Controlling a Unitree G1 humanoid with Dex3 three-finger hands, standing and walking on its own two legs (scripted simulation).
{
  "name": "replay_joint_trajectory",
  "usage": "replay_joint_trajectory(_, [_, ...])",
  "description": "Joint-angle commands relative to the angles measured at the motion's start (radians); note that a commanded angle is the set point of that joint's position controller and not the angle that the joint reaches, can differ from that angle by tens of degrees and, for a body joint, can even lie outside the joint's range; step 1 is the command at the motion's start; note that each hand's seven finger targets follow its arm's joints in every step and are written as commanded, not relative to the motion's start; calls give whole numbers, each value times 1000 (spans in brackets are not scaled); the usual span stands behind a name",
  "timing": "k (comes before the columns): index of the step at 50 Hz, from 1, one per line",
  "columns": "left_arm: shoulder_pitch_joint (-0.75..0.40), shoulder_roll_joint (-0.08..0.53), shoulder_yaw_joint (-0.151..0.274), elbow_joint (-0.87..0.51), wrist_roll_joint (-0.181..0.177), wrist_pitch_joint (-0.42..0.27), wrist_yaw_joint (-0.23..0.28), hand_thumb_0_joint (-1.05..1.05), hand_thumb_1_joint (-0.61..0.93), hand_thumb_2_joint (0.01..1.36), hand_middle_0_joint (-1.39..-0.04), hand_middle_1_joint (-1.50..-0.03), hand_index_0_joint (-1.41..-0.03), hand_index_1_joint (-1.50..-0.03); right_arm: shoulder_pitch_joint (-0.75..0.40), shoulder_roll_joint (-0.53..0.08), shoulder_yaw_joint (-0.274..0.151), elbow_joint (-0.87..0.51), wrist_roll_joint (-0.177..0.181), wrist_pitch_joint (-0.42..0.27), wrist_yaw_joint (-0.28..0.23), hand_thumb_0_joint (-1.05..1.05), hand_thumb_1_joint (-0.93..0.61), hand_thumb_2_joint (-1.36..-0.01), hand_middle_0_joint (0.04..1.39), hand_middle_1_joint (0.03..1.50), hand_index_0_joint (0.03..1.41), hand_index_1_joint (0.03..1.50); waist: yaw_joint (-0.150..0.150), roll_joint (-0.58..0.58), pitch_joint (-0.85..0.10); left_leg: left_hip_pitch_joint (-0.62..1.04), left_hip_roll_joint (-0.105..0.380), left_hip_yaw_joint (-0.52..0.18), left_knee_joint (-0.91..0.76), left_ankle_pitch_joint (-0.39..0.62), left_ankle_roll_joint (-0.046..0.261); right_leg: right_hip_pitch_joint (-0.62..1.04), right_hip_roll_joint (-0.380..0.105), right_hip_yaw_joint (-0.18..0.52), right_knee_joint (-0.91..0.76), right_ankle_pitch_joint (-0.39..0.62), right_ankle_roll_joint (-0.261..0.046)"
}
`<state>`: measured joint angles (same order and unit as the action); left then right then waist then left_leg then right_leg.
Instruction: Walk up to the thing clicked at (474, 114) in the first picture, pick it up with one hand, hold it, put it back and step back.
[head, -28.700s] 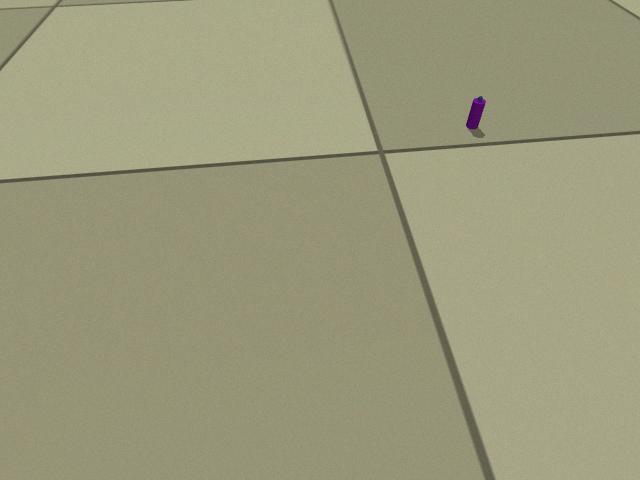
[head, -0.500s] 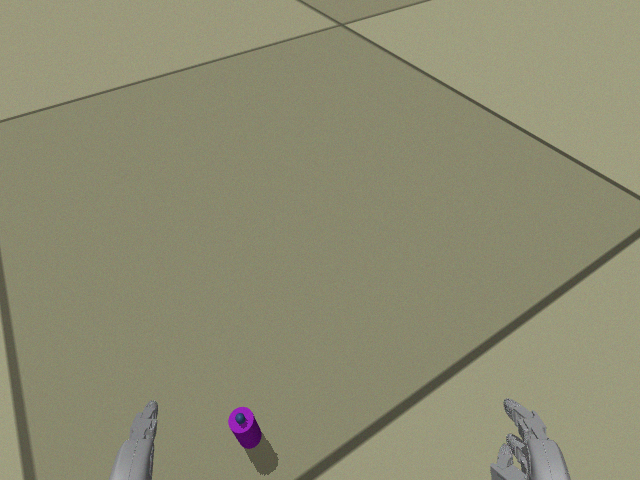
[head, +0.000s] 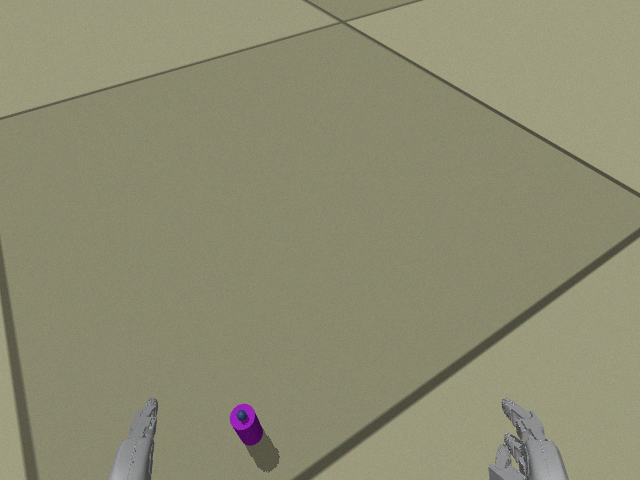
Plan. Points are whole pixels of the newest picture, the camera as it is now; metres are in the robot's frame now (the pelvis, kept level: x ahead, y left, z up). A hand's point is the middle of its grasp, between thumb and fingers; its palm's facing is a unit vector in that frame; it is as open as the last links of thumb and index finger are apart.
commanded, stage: home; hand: left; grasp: from the side
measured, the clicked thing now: (246, 423) +0.39 +0.23 -0.63
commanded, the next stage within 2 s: stand in 0.24 s
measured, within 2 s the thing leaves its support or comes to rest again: neither
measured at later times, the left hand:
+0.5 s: hand (185, 469) +0.17 +0.19 -0.05, palm faces +0.10 -0.95 -0.30, open 16.3 cm
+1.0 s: hand out of the picture +0.09 +0.25 -0.11, palm faces -0.02 -0.93 -0.36, open 7.6 cm
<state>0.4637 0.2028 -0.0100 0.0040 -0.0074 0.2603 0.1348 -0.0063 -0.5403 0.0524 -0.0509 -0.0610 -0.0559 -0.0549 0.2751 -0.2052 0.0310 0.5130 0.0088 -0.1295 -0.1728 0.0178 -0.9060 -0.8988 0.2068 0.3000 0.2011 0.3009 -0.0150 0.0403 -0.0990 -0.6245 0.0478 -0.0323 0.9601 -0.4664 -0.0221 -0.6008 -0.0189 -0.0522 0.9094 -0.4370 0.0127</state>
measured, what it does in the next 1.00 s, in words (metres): stands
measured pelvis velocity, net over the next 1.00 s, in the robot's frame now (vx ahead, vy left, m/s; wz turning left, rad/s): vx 0.00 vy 0.01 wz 0.00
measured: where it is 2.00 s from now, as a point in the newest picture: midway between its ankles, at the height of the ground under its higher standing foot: outside the picture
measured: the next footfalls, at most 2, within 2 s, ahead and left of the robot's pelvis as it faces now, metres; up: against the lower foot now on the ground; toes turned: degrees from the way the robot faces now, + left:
none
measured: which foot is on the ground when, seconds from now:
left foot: down 0.00-1.00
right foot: down 0.00-1.00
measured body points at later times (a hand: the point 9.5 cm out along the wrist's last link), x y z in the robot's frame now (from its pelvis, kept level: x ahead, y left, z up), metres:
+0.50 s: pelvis +0.01 +0.00 +0.00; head +0.03 +0.00 +0.45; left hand +0.16 +0.23 -0.03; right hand +0.17 -0.24 -0.08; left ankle +0.01 +0.13 -0.69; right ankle +0.01 -0.13 -0.69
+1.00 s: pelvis +0.00 +0.01 +0.03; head +0.01 +0.01 +0.48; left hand +0.09 +0.30 -0.08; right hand +0.10 -0.28 -0.09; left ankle +0.01 +0.13 -0.69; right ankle +0.01 -0.13 -0.69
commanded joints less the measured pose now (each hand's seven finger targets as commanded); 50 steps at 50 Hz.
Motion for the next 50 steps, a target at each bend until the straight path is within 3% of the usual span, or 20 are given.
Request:
replay_joint_trajectory(1, [-36, 107, 66, -212, 7, -58, 9, 0, -552, 56, -49, -58, -49, -57, -67, -113, -55, -157, -3, -58, -16, 0, -900, -900, 200, 300, 199, 300, 0, 2, -125, 76, -38, 27, -162, 184, 21, 82, 35, -19, -142, 156, -18])
replay_joint_trajectory(6, [-5, 77, 46, -165, 8, -51, 7, 0, -546, 58, -49, -58, -50, -58, -61, -107, -52, -150, -3, -60, -17, 0, -900, -900, 200, 300, 200, 300, -10, -31, -95, 68, -39, 34, -146, 200, 25, 78, 32, -15, -148, 181, -13])
replay_joint_trajectory(8, [-26, 109, 68, -204, 10, -54, 9, 0, -563, 49, -48, -55, -48, -55, -66, -116, -59, -159, -3, -60, -17, 0, -900, -900, 200, 300, 200, 300, -3, -14, -97, 71, -37, 33, -157, 178, 23, 68, 34, -17, -148, 154, -16])
replay_joint_trajectory(10, [1, 68, 40, -160, 8, -50, 5, 0, -571, 44, -47, -54, -47, -54, -64, -110, -55, -157, -4, -60, -15, 0, -900, -900, 200, 300, 199, 300, -6, -11, -89, 61, -38, 29, -159, 177, 21, 68, 36, -22, -145, 152, -16])
replay_joint_trajectory(12, [-38, 116, 74, -216, 9, -55, 10, 0, -556, 53, -48, -57, -49, -56, -64, -114, -58, -154, -3, -60, -16, 0, -900, -900, 200, 300, 199, 300, 5, 3, -103, 71, -36, 26, -166, 174, 20, 72, 37, -23, -141, 145, -19])
replay_joint_trajectory(14, [-33, 118, 74, -223, 7, -53, 8, 0, -565, 48, -48, -55, -48, -55, -74, -117, -58, -169, -2, -61, -16, 0, -900, -900, 200, 300, 200, 300, -4, -11, -97, 65, -38, 29, -161, 158, 23, 69, 34, -20, -151, 132, -16])
replay_joint_trajectory(15, [10, 70, 40, -158, 7, -47, 5, 0, -558, 52, -48, -56, -48, -56, -64, -106, -51, -154, -3, -62, -14, 0, -900, -900, 200, 300, 200, 300, -6, -27, -70, 55, -37, 28, -164, 153, 23, 61, 36, -22, -147, 129, -16])
replay_joint_trajectory(17, [-32, 91, 52, -214, 6, -53, 6, 0, -558, 52, -48, -56, -48, -56, -63, -111, -55, -156, -3, -63, -16, 0, -900, -900, 200, 300, 200, 300, -7, 5, -94, 64, -37, 27, -165, 154, 21, 62, 36, -20, -145, 129, -18])
replay_joint_trajectory(20, [-26, 109, 69, -223, 8, -52, 8, 0, -318, 292, -200, -296, -200, -296, -56, -117, -61, -158, -2, -64, -17, 0, -900, -900, 200, 300, 200, 300, -2, -6, -114, 78, -34, 27, -155, 200, 20, 71, 37, -22, -133, 170, -17])
replay_joint_trajectory(25, [10, 73, 40, -168, 7, -41, 4, 0, 82, 692, -200, -300, -200, -301, -48, -110, -57, -145, -6, -61, -19, 0, -900, -900, 200, 300, 200, 300, -14, -38, -120, 84, -37, 34, -129, 264, 24, 85, 35, -17, -134, 246, -10])
replay_joint_trajectory(27, [-32, 108, 65, -226, 9, -46, 10, 0, 242, 852, -200, -300, -200, -301, -54, -112, -58, -152, -5, -60, -21, 0, -900, -900, 200, 300, 200, 300, -3, -8, -118, 79, -36, 30, -141, 235, 21, 76, 35, -20, -132, 210, -14])
replay_joint_trajectory(28, [8, 83, 54, -159, 9, -40, 7, 0, 322, 900, -200, -300, -200, -301, -56, -111, -57, -150, -6, -58, -20, 0, -900, -900, 200, 300, 200, 300, -8, -26, -102, 73, -35, 30, -142, 236, 22, 79, 36, -23, -134, 205, -14])
replay_joint_trajectory(30, [-37, 114, 66, -233, 8, -45, 10, 0, 482, 900, -200, -300, -200, -301, -57, -115, -58, -155, -4, -59, -20, 0, -900, -900, 200, 300, 200, 300, 1, 8, -114, 80, -37, 30, -151, 215, 20, 75, 34, -19, -135, 186, -16])
replay_joint_trajectory(32, [8, 89, 52, -186, 8, -39, 7, 0, 642, 900, -200, -300, -200, -301, -58, -111, -57, -154, -5, -58, -21, 0, -900, -900, 200, 300, 200, 300, -7, -23, -107, 79, -36, 29, -146, 228, 22, 83, 35, -21, -139, 199, -13])
replay_joint_trajectory(33, [-199, 227, 97, 165, 99, -159, -37, 0, 722, 900, -200, -300, -200, -301, -127, -266, -95, 59, -114, 14, 39, 0, -900, -900, 200, 300, 200, 300, 32, -95, 38, 128, 5, -21, -181, 375, 55, 178, -45, 74, -164, 293, -76])
replay_joint_trajectory(34, [-164, 242, 107, 256, 110, -205, -62, 0, 802, 900, -200, -300, -200, -301, -105, -256, -105, 103, -127, 43, 72, 0, -900, -900, 200, 300, 200, 300, 32, -129, -37, 178, 2, 11, -162, 388, 77, 211, -63, 100, -171, 348, -99])
replay_joint_trajectory(37, [-196, 262, 87, 376, 77, -268, -94, 0, 900, 900, -200, -300, -200, -301, -95, -238, -109, 139, -77, 67, 119, 0, -900, -900, 200, 300, 200, 300, 14, -70, -58, 226, -11, -3, -211, 329, 84, 253, -87, 146, -201, 333, -110])
replay_joint_trajectory(39, [-237, 252, 85, 454, 54, -276, -105, 0, 900, 900, -200, -300, -200, -301, -109, -241, -110, 167, -61, 66, 139, 0, -900, -900, 200, 300, 200, 300, 28, -56, -43, 259, -5, -23, -259, 297, 84, 241, -75, 119, -217, 296, -88])
replay_joint_trajectory(44, [-285, 254, 76, 637, 51, -288, -103, 0, 900, 900, -200, -300, -200, -301, -153, -261, -112, 247, -66, 78, 151, 0, -900, -900, 200, 300, 200, 300, 40, 36, 44, 244, 38, -87, -436, 203, 83, 291, -50, 75, -269, 189, -57])
replay_joint_trajectory(50, [-289, 287, 71, 809, 46, -303, -103, 0, 900, 900, -200, -300, -200, -301, -125, -266, -108, 351, -51, 93, 153, 0, -900, -900, 200, 300, 200, 300, 22, -50, 67, 355, 16, -45, -468, 253, 60, 348, -94, 120, -425, 266, -55])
